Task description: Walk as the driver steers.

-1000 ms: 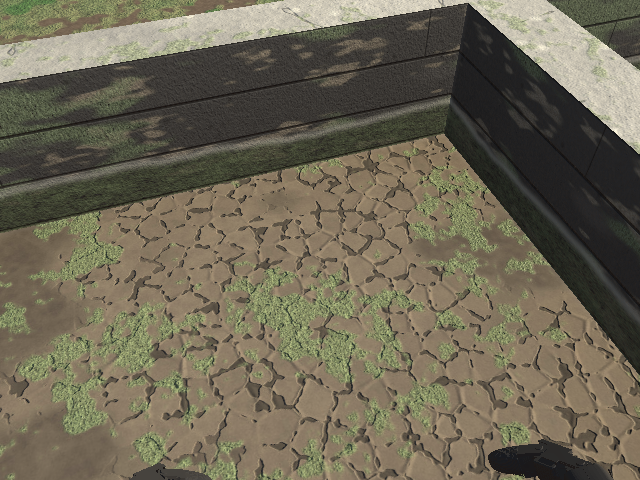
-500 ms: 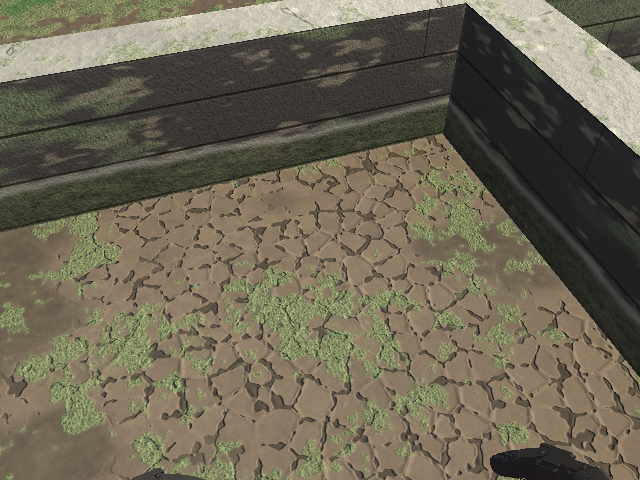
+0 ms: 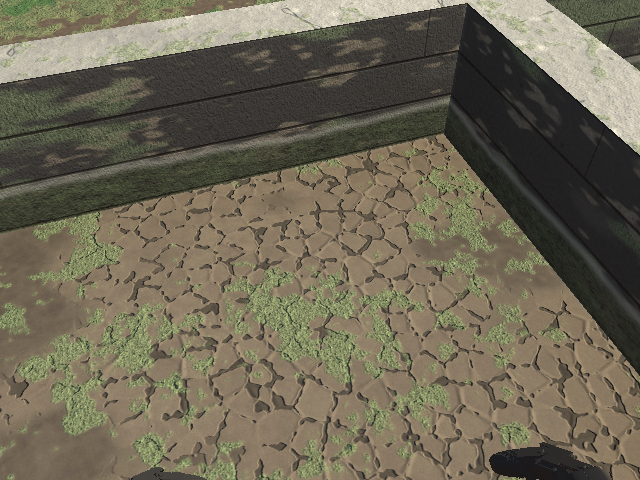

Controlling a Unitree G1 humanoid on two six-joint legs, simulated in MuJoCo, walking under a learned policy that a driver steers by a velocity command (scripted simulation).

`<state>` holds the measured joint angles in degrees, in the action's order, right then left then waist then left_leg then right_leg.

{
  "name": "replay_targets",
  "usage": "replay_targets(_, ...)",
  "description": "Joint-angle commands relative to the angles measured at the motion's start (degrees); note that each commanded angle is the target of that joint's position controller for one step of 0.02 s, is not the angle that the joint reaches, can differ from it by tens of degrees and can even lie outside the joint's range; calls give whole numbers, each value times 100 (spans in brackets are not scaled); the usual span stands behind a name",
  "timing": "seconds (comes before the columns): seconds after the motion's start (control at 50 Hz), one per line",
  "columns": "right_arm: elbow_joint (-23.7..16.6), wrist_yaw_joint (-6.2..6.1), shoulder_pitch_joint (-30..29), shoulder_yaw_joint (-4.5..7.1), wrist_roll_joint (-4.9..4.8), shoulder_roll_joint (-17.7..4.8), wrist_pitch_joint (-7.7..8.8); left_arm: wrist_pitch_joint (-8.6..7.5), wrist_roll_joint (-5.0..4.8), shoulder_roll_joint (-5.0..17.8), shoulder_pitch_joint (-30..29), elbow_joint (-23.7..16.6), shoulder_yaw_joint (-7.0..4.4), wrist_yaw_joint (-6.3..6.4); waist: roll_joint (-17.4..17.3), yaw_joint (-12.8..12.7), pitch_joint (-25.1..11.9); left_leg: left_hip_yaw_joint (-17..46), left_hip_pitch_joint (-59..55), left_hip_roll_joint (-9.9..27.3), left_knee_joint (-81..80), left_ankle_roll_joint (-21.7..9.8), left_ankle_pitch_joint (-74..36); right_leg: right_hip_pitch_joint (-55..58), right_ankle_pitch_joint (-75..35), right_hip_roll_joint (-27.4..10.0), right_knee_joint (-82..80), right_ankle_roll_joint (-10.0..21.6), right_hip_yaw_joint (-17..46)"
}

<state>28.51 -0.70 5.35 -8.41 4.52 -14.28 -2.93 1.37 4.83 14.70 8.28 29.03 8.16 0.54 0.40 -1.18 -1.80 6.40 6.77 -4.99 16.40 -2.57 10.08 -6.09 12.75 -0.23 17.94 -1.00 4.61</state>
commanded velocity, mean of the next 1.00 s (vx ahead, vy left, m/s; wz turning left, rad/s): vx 0.50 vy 0.00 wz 0.00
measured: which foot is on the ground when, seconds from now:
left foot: down 0.00-1.00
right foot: down 0.00-1.00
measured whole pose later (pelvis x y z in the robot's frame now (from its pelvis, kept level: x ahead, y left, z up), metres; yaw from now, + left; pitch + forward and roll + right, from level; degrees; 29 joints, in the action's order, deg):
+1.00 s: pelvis +0.00 +0.00 +0.00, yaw +0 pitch +1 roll +0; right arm 28.3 -0.5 6.0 -8.3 4.2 -14.4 -2.6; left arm 1.6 4.8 14.8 8.3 29.7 8.2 1.0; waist 0.3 -1.2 -1.7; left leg 7.2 6.6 -4.9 16.2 -2.4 10.0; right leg -5.8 12.4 0.0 17.4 -1.0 5.3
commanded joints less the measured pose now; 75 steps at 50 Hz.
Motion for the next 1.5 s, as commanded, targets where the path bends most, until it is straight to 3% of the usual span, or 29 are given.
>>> replay_targets(0.02, -565, -17, -536, 180, 2, -498, 103, -97, 0, 509, -411, -532, -174, 19, -3, -2, -481, 783, -646, 783, 50, -131, -1774, -337, -1111, -458, -182, 91, 477)
replay_targets(1.5, -586, -7, -447, 188, -27, -499, 131, -73, -1, 531, -400, -450, -178, 65, -21, -3, -465, 832, -648, 748, 23, -97, -1756, -291, -1150, -419, -237, 73, 525)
